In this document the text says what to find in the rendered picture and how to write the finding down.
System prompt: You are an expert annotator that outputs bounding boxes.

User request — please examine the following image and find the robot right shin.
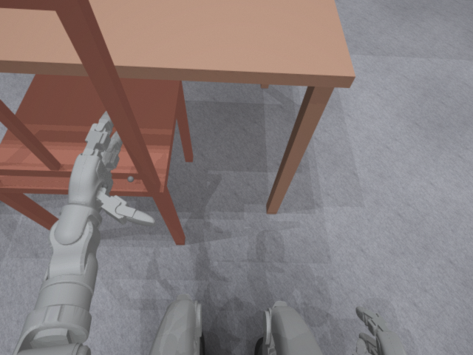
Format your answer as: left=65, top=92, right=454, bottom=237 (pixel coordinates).
left=262, top=301, right=287, bottom=355

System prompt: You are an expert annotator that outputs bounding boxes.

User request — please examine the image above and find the table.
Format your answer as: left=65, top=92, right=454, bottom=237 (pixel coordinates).
left=0, top=0, right=355, bottom=214

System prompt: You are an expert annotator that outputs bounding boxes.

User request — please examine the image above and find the robot left hand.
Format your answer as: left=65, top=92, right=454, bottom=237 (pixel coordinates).
left=68, top=111, right=155, bottom=226

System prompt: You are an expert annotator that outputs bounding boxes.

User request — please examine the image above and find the left robot thigh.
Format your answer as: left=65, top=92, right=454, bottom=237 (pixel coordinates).
left=149, top=300, right=202, bottom=355

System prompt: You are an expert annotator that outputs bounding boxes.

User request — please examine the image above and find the left robot forearm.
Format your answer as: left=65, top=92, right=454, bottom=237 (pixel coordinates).
left=12, top=203, right=102, bottom=355

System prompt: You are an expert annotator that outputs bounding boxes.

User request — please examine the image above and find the robot right hand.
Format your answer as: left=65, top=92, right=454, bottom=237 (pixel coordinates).
left=352, top=306, right=407, bottom=355

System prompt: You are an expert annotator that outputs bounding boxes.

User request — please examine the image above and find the chair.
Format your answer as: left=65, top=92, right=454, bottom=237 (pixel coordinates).
left=0, top=0, right=193, bottom=245

